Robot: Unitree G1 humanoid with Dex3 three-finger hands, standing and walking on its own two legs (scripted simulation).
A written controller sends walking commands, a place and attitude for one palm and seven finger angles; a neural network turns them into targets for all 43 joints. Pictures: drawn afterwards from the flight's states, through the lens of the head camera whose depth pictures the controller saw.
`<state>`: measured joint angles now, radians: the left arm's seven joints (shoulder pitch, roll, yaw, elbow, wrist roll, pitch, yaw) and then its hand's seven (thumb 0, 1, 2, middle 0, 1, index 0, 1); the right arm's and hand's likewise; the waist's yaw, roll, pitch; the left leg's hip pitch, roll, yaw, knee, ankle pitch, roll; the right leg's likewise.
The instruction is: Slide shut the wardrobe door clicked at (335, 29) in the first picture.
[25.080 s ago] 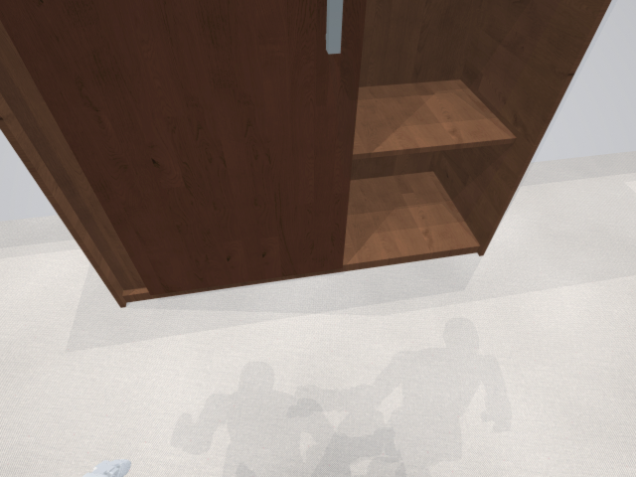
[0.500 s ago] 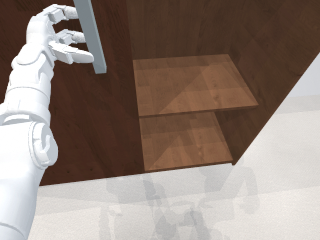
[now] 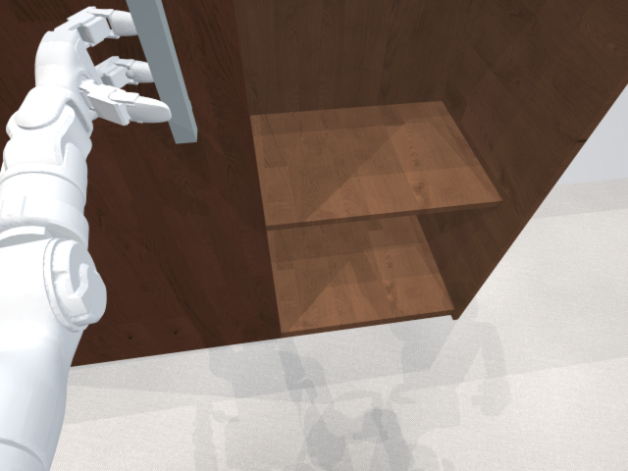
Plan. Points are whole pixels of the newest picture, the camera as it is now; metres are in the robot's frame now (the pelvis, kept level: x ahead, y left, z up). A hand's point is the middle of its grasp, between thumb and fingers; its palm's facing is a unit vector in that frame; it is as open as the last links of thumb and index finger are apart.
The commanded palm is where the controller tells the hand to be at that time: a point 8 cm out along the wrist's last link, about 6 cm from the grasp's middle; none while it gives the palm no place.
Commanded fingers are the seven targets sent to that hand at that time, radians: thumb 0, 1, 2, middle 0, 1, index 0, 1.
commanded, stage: move the hooked fingers beside the handle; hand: left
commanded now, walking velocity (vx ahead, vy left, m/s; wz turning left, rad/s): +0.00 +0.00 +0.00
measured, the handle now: (164, 49) +0.55 +0.13 +0.25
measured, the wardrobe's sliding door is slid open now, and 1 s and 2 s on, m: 0.60 0.60 0.60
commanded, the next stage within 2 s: feel for the door with the fingertips in 1.50 s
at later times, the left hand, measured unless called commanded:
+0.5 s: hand (132, 74) +0.51 +0.16 +0.24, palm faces +0.00 -1.00 -0.01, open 13.0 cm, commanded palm +0.49 +0.26 +0.23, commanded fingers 0.00 -0.50 0.30 -0.30 -1.20 -0.30 -1.20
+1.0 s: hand (57, 85) +0.49 +0.23 +0.24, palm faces +0.07 -1.00 -0.05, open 13.8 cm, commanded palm +0.48 +0.27 +0.24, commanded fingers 0.00 -0.50 0.30 -0.30 -1.20 -0.30 -1.20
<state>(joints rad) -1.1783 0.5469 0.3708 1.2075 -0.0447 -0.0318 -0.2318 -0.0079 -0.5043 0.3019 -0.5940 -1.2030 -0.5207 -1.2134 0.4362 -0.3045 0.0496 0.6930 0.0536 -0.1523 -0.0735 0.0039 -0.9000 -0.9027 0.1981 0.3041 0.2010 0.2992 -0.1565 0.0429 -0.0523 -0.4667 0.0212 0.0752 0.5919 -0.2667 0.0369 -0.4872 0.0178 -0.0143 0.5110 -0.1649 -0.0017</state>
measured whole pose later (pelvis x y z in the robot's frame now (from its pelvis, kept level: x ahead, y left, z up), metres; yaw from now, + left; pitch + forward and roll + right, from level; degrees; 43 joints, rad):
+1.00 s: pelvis +0.05 -0.01 +0.01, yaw +3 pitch +4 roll -1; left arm -0.91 0.55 0.33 0.88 -0.17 0.06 -0.30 -0.01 -0.50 0.30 -0.33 -1.21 -0.33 -1.21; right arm 0.40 -0.31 0.03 0.70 0.08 -0.13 -0.08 0.01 -0.90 -0.90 0.20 0.30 0.20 0.30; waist -0.06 0.05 -0.04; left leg -0.27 0.01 0.03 0.47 -0.28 0.02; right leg -0.28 0.02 -0.06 0.40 -0.20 -0.02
